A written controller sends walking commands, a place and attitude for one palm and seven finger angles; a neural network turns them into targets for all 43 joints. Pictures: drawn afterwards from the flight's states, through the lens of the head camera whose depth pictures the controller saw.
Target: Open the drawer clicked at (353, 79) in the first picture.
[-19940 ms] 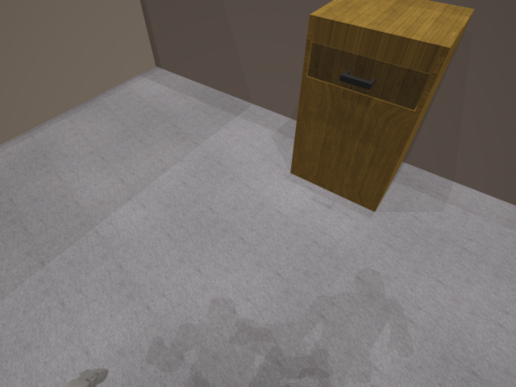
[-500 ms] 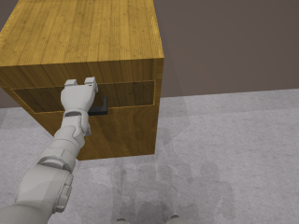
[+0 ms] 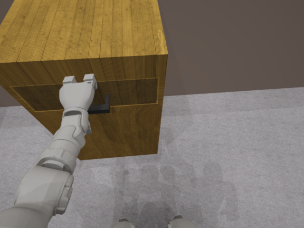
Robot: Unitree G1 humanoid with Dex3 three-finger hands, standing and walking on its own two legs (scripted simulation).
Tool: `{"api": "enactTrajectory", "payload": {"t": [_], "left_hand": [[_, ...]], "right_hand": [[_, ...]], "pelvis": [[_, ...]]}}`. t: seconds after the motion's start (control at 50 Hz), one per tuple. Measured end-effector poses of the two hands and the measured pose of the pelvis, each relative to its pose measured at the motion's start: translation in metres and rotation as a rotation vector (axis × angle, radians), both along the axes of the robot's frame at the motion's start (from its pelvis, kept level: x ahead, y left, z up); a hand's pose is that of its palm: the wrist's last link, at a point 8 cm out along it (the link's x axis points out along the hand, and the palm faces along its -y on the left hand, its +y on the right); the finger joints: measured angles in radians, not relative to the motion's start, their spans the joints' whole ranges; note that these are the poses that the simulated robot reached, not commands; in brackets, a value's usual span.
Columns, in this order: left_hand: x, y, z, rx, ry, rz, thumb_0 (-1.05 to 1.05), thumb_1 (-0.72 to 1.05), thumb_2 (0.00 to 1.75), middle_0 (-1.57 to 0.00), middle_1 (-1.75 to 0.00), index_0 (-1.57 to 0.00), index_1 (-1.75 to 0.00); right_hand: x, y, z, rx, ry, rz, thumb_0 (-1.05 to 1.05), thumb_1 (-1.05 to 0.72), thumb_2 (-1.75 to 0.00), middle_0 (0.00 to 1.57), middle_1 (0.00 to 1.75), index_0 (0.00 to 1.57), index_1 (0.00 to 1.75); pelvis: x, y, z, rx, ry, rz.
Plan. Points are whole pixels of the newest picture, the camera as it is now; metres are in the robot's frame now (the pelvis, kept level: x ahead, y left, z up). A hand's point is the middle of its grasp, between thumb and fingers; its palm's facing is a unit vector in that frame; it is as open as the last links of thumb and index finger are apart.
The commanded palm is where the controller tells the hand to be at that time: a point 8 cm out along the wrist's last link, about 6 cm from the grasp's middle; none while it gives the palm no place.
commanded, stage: move the hooked fingers above the handle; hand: left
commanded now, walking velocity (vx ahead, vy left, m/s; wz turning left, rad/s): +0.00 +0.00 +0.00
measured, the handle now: (91, 104) +0.51 +0.18 -0.06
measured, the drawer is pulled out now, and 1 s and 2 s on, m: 0.00 0.00 0.00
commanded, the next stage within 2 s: lower the fingers behind the handle in 1.02 s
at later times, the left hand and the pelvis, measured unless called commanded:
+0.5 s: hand (83, 105) +0.47 +0.19 +0.00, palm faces +0.01 -0.01 -1.00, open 13.6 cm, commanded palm +0.45 +0.18 +0.06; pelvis +0.00 +0.00 +0.00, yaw +1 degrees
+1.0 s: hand (76, 108) +0.46 +0.21 -0.01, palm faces +0.00 +0.02 -1.00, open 13.8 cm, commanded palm +0.44 +0.19 +0.06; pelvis +0.00 -0.01 +0.00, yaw +1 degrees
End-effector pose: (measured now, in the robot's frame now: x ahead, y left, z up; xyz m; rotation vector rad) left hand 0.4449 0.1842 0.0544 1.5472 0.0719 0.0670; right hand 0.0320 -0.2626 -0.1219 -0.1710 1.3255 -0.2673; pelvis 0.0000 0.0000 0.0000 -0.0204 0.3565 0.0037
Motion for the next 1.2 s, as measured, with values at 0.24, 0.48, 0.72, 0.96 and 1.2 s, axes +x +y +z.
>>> {"api": "enactTrajectory", "payload": {"t": [0.24,0.48,0.72,0.96,1.2], "left_hand": [[-0.016,0.008,-0.004,-0.038,0.085,-0.098,0.00,-0.49,0.30,-0.32,-1.20,-0.32,-1.21],[0.002,0.005,-0.006,0.012,-0.023,-0.006,0.00,-0.49,0.30,-0.32,-1.20,-0.34,-1.23],[0.001,-0.010,-0.002,-0.037,0.115,-0.062,0.00,-0.49,0.30,-0.32,-1.20,-0.33,-1.22],[-0.007,0.013,-0.009,0.023,-0.023,0.009,0.00,-0.49,0.30,-0.32,-1.20,-0.32,-1.21],[-0.004,-0.022,0.003,-0.069,0.112,-0.115,-0.01,-0.49,0.30,-0.32,-1.20,-0.32,-1.20]], "right_hand": [[-0.005,-0.002,0.009,-0.032,0.000,0.008,0.00,-0.91,-0.89,0.20,0.30,0.20,0.30],[-0.001,-0.003,-0.005,-0.010,0.012,0.015,0.00,-0.91,-0.89,0.20,0.30,0.20,0.30],[-0.005,-0.001,0.008,-0.010,0.002,-0.012,0.00,-0.91,-0.89,0.20,0.30,0.20,0.30],[0.004,-0.010,-0.006,-0.009,0.018,0.014,0.00,-0.91,-0.89,0.20,0.30,0.20,0.30],[0.023,-0.008,0.010,-0.026,-0.034,0.024,0.00,-0.91,-0.89,0.20,0.30,0.20,0.30]], "pelvis": [[0.002,-0.002,0.004,-0.003,-0.023,0.018],[-0.002,-0.001,-0.005,-0.004,0.019,0.016],[0.007,-0.006,0.006,0.002,-0.017,0.011],[0.005,-0.008,-0.004,0.005,0.014,0.008],[0.012,-0.008,0.008,0.001,-0.029,0.028]]}}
